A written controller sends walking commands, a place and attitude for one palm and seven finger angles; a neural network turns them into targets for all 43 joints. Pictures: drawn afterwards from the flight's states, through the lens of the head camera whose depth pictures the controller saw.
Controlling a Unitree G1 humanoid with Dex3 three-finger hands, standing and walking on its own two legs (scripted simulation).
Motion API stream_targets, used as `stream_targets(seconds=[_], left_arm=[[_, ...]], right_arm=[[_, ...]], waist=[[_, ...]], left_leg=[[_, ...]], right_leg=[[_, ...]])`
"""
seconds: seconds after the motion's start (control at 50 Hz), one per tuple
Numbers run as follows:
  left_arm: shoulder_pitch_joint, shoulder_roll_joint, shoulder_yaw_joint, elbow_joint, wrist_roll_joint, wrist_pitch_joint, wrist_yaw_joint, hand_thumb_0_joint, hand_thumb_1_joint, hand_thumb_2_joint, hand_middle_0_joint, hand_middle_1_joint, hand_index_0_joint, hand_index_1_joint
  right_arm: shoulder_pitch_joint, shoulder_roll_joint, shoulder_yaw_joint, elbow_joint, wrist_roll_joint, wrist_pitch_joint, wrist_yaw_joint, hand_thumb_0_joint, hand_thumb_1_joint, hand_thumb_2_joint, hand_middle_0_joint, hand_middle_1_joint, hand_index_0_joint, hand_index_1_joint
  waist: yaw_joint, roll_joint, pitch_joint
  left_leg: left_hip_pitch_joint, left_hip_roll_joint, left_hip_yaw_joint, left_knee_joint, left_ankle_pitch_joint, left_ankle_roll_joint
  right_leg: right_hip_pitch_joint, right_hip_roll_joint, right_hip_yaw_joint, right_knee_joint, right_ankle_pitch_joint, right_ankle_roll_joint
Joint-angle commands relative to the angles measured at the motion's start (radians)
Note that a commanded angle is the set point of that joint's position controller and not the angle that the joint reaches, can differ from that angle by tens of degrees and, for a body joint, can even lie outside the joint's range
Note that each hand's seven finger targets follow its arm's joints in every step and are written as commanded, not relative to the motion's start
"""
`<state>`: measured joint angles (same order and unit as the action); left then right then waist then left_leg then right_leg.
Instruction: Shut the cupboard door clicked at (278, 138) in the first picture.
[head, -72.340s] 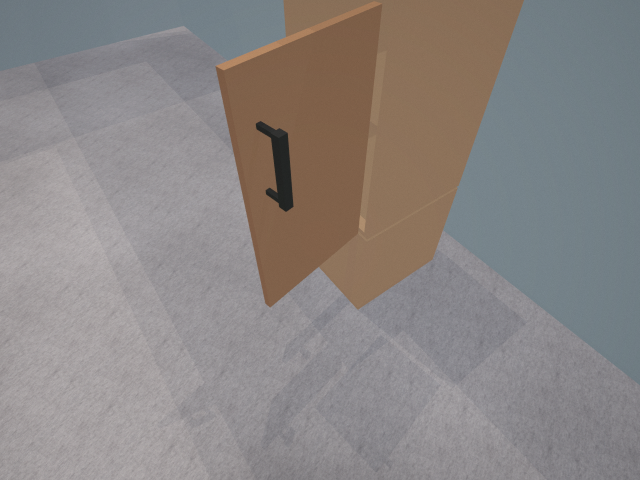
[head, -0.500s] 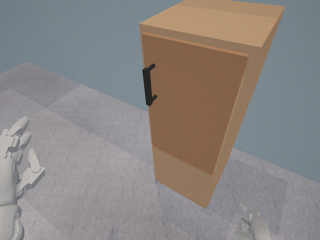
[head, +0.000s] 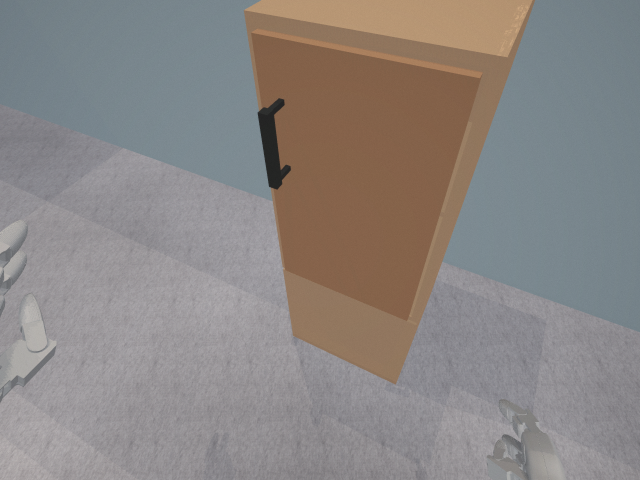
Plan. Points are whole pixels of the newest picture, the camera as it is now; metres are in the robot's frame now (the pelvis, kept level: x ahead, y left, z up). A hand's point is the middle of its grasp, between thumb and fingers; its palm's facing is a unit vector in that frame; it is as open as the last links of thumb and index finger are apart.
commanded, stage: step back with the hand held close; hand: left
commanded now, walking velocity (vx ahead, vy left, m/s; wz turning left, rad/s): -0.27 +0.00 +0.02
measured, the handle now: (276, 145) +0.62 +0.11 +0.08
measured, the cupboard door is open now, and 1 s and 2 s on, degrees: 0 0 0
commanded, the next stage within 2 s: stop stepping back and stand still in 0.70 s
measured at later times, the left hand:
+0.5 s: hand out of the picture +0.07 +0.26 +0.18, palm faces +0.57 -0.70 -0.43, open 7.4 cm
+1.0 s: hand out of the picture -0.07 +0.24 +0.18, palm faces +0.57 -0.72 -0.40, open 7.4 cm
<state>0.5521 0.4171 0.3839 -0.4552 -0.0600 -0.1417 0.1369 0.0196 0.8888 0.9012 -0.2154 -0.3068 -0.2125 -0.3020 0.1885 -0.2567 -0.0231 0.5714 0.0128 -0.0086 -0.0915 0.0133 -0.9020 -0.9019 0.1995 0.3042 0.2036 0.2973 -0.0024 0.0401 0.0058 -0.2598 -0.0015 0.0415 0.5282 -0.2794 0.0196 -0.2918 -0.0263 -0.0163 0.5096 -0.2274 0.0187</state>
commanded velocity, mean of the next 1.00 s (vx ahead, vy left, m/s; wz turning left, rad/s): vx -0.20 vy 0.03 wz -0.05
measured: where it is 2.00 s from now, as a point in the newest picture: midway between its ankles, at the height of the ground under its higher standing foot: outside the picture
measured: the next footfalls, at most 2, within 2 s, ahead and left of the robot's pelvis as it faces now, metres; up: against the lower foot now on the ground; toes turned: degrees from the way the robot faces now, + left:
right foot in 0.86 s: -0.23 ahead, -0.15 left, +0.00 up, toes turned +3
left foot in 1.06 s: -0.21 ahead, +0.09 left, +0.00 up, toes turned +6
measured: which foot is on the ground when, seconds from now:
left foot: down 0.00-0.86, up 0.88-1.00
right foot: down 0.00-0.62, up 0.64-0.84, down 0.86-1.00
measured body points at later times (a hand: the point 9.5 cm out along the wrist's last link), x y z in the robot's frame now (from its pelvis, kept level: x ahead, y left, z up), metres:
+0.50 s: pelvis -0.10 -0.02 -0.02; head -0.11 -0.01 +0.43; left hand +0.03 +0.29 +0.20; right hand +0.06 -0.25 -0.11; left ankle -0.01 +0.11 -0.72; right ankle +0.02 -0.13 -0.74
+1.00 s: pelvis -0.23 -0.04 -0.01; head -0.23 -0.03 +0.44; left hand -0.11 +0.27 +0.20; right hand -0.04 -0.24 -0.09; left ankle -0.19 +0.09 -0.69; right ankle -0.27 -0.15 -0.74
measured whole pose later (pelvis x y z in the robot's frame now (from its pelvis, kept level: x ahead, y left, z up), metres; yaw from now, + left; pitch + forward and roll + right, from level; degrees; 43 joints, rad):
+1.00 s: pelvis -0.23 -0.04 -0.01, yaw +4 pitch +1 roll +2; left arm 0.50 0.39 0.40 -0.53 -0.03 -0.24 0.18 0.02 0.89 0.90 -0.21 -0.31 -0.21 -0.30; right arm 0.21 -0.19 0.03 0.67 0.00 -0.13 -0.05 0.01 -0.90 -0.90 0.20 0.30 0.21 0.30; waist 0.08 -0.05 -0.02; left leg -0.55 0.02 0.07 0.92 -0.34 -0.03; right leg -0.25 -0.02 0.03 0.65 -0.41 -0.01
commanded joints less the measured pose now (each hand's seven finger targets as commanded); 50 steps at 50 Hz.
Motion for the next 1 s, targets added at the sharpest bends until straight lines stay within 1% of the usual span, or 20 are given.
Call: stream_targets(seconds=[0.0, 0.2, 0.32, 0.38, 0.44, 0.46, 0.5, 0.56, 0.58, 0.6, 0.62, 0.68, 0.74, 0.8, 0.82, 0.84, 0.86, 0.88, 0.92, 0.98], left_arm=[[-0.006, 0.204, 0.195, -0.213, -0.002, -0.072, 0.035, 0.0, 0.9, 0.9, -0.2, -0.3, -0.2, -0.3], [-0.084, 0.155, 0.157, -0.156, 0.037, -0.114, 0.037, 0.0, 0.9, 0.9, -0.2, -0.3, -0.2, -0.3], [-0.183, 0.178, 0.177, -0.237, 0.073, -0.161, 0.046, 0.0, 0.9, 0.9, -0.2, -0.3, -0.2, -0.3], [-0.164, 0.197, 0.198, -0.261, 0.071, -0.18, 0.048, 0.0, 0.9, 0.9, -0.2, -0.3, -0.2, -0.3], [-0.132, 0.231, 0.226, -0.251, 0.048, -0.185, 0.056, 0.0, 0.9, 0.9, -0.2, -0.3, -0.2, -0.3], [-0.137, 0.199, 0.186, -0.233, 0.04, -0.18, 0.06, 0.0, 0.9, 0.9, -0.2, -0.3, -0.2, -0.3], [-0.171, 0.202, 0.173, -0.215, 0.036, -0.17, 0.069, 0.0, 0.9, 0.9, -0.2, -0.3, -0.2, -0.3], [-0.156, 0.191, 0.165, -0.183, 0.025, -0.168, 0.07, 0.0, 0.9, 0.9, -0.2, -0.3, -0.2, -0.3], [-0.154, 0.181, 0.164, -0.2, 0.025, -0.174, 0.07, 0.0, 0.9, 0.9, -0.2, -0.3, -0.2, -0.3], [-0.145, 0.182, 0.196, -0.195, 0.034, -0.179, 0.075, 0.0, 0.9, 0.9, -0.2, -0.3, -0.2, -0.3], [-0.181, 0.207, 0.224, -0.215, 0.039, -0.174, 0.072, 0.0, 0.9, 0.9, -0.2, -0.3, -0.2, -0.3], [-0.128, 0.215, 0.229, -0.261, 0.004, -0.184, 0.065, 0.0, 0.9, 0.9, -0.2, -0.3, -0.2, -0.3], [0.036, 0.186, 0.224, -0.214, -0.017, -0.154, 0.066, 0.0, 0.9, 0.9, -0.2, -0.3, -0.2, -0.3], [-0.041, 0.181, 0.194, -0.29, -0.017, -0.179, 0.039, 0.0, 0.9, 0.9, -0.2, -0.3, -0.2, -0.3], [-0.08, 0.196, 0.189, -0.303, -0.004, -0.184, 0.038, 0.0, 0.9, 0.9, -0.2, -0.3, -0.2, -0.3], [-0.148, 0.251, 0.21, -0.344, 0.011, -0.188, 0.048, 0.0, 0.9, 0.9, -0.2, -0.3, -0.2, -0.3], [-0.267, 0.29, 0.197, -0.331, 0.018, -0.199, 0.063, 0.0, 0.9, 0.9, -0.2, -0.3, -0.2, -0.3], [-0.298, 0.27, 0.165, -0.324, 0.031, -0.198, 0.067, 0.0, 0.9, 0.9, -0.2, -0.3, -0.2, -0.3], [-0.229, 0.24, 0.173, -0.287, 0.03, -0.149, 0.07, 0.0, 0.9, 0.9, -0.2, -0.3, -0.2, -0.3], [-0.181, 0.188, 0.161, -0.181, 0.031, -0.129, 0.07, 0.0, 0.9, 0.9, -0.2, -0.3, -0.2, -0.3]], right_arm=[[-0.076, -0.097, -0.032, -0.178, 0.0, -0.034, -0.016, 0.0, -0.9, -0.9, 0.2, 0.3, 0.2, 0.3], [-0.052, -0.119, -0.027, -0.183, 0.003, -0.069, -0.011, 0.0, -0.9, -0.9, 0.2, 0.3, 0.2, 0.3], [-0.044, -0.121, -0.028, -0.182, -0.005, -0.113, -0.01, 0.0, -0.9, -0.9, 0.2, 0.3, 0.2, 0.3], [-0.037, -0.104, -0.029, -0.181, -0.007, -0.131, -0.004, 0.0, -0.9, -0.9, 0.2, 0.3, 0.2, 0.3], [-0.015, -0.083, -0.032, -0.13, -0.021, -0.133, 0.014, 0.0, -0.9, -0.9, 0.2, 0.3, 0.2, 0.3], [-0.005, -0.058, -0.019, -0.111, -0.022, -0.123, 0.024, 0.0, -0.9, -0.9, 0.2, 0.3, 0.2, 0.3], [0.007, -0.06, -0.026, -0.098, -0.021, -0.111, 0.032, 0.0, -0.9, -0.9, 0.2, 0.3, 0.2, 0.3], [0.001, -0.087, -0.029, -0.105, -0.012, -0.107, 0.017, 0.0, -0.9, -0.9, 0.2, 0.3, 0.2, 0.3], [-0.007, -0.108, -0.03, -0.117, -0.009, -0.113, 0.007, 0.0, -0.9, -0.9, 0.2, 0.3, 0.2, 0.3], [-0.041, -0.122, -0.033, -0.124, -0.007, -0.124, -0.003, 0.0, -0.9, -0.9, 0.2, 0.3, 0.2, 0.3], [-0.039, -0.092, -0.042, -0.119, -0.014, -0.133, -0.005, 0.0, -0.9, -0.9, 0.2, 0.3, 0.2, 0.3], [-0.085, -0.084, -0.079, -0.094, -0.005, -0.169, 0.019, 0.0, -0.9, -0.9, 0.2, 0.3, 0.2, 0.3], [-0.112, -0.076, -0.075, -0.11, 0.015, -0.182, 0.035, 0.0, -0.9, -0.9, 0.2, 0.3, 0.2, 0.3], [-0.078, -0.067, -0.032, -0.094, -0.001, -0.184, 0.038, 0.0, -0.9, -0.9, 0.2, 0.3, 0.2, 0.3], [-0.067, -0.06, -0.032, -0.092, -0.001, -0.185, 0.04, 0.0, -0.9, -0.9, 0.2, 0.3, 0.2, 0.3], [-0.06, -0.039, -0.035, -0.084, -0.006, -0.185, 0.042, 0.0, -0.9, -0.9, 0.2, 0.3, 0.2, 0.3], [-0.066, -0.044, -0.025, -0.061, -0.013, -0.189, 0.039, 0.0, -0.9, -0.9, 0.2, 0.3, 0.2, 0.3], [-0.062, -0.046, -0.015, -0.055, -0.008, -0.201, 0.033, 0.0, -0.9, -0.9, 0.2, 0.3, 0.2, 0.3], [-0.058, -0.045, -0.012, -0.078, -0.002, -0.191, 0.014, 0.0, -0.9, -0.9, 0.2, 0.3, 0.2, 0.3], [-0.061, -0.041, 0.004, -0.068, -0.011, -0.163, 0.002, 0.0, -0.9, -0.9, 0.2, 0.3, 0.2, 0.3]], waist=[[0.012, 0.034, -0.223], [0.001, 0.07, -0.037], [0.001, 0.123, -0.049], [-0.004, 0.073, -0.023], [-0.011, -0.101, -0.025], [-0.018, -0.187, -0.04], [-0.033, -0.25, -0.079], [-0.036, -0.081, -0.034], [-0.033, 0.088, -0.021], [-0.015, 0.278, -0.039], [-0.007, 0.291, -0.082], [0.019, 0.098, -0.198], [0.023, 0.263, -0.171], [0.007, 0.208, -0.064], [0.005, 0.066, -0.049], [0.008, -0.176, -0.056], [0.017, -0.278, -0.033], [0.01, -0.26, -0.08], [0.001, -0.248, -0.116], [-0.004, -0.123, -0.118]], left_leg=[[-0.04, 0.105, -0.074, -0.072, 0.483, -0.003], [-0.552, 0.153, -0.155, -0.246, -0.39, 0.075], [-0.67, 0.167, -0.17, -0.217, -0.549, 0.102], [-0.57, 0.1, -0.113, -0.076, -0.519, 0.073], [-0.275, 0.013, -0.047, 0.201, -0.34, -0.001], [-0.166, 0.007, -0.04, 0.292, -0.249, -0.021], [-0.057, 0.007, -0.03, 0.316, -0.178, -0.02], [-0.063, 0.071, -0.132, 0.042, -0.279, 0.025], [-0.234, 0.166, -0.245, -0.142, -0.434, 0.068], [-0.53, 0.336, -0.401, -0.341, -0.642, 0.139], [-0.605, 0.4, -0.427, -0.4, -0.551, 0.164], [-0.21, 0.343, -0.213, -0.216, -0.171, 0.114], [-0.222, 0.316, -0.053, -0.233, -0.272, 0.041], [-0.234, 0.256, 0.011, -0.194, -0.328, -0.028], [-0.16, 0.158, 0.069, -0.014, -0.285, -0.065], [-0.116, 0.052, 0.08, 0.297, -0.185, -0.091], [-0.195, 0.043, 0.005, 0.525, -0.153, -0.085], [-0.284, 0.032, -0.05, 0.585, -0.134, -0.07], [-0.315, 0.036, -0.048, 0.505, -0.107, -0.056], [-0.093, 0.002, 0.022, 0.132, 0.004, -0.024]], right_leg=[[0.195, -0.033, 0.03, 0.063, 0.44, -0.016], [0.306, 0.014, 0.054, 0.146, 0.073, 0.004], [0.355, 0.042, 0.08, 0.222, -0.023, 0.003], [0.179, 0.001, 0.195, 0.098, -0.117, -0.034], [-0.185, -0.149, 0.411, -0.184, -0.363, -0.122], [-0.276, -0.212, 0.413, -0.242, -0.41, -0.144], [-0.324, -0.228, 0.351, -0.267, -0.4, -0.134], [-0.368, -0.092, 0.195, -0.114, -0.418, -0.057], [-0.251, -0.008, 0.13, 0.089, -0.365, -0.024], [0.018, 0.103, 0.031, 0.46, -0.2, 0.014], [0.098, 0.131, 0.028, 0.725, -0.196, 0.021], [-0.103, 0.1, 0.044, 0.701, -0.283, 0.01], [-0.011, 0.066, -0.048, 0.419, -0.314, -0.011], [-0.002, 0.054, -0.055, 0.051, -0.307, -0.039], [-0.112, -0.015, 0.103, -0.123, -0.35, -0.082], [-0.254, -0.214, 0.451, -0.3, -0.41, -0.172], [-0.259, -0.372, 0.575, -0.352, -0.195, -0.229], [-0.092, -0.319, 0.482, -0.24, 0.194, -0.199], [0.07, -0.251, 0.35, -0.059, 0.54, -0.191], [0.065, -0.168, 0.189, -0.023, 0.426, -0.129]])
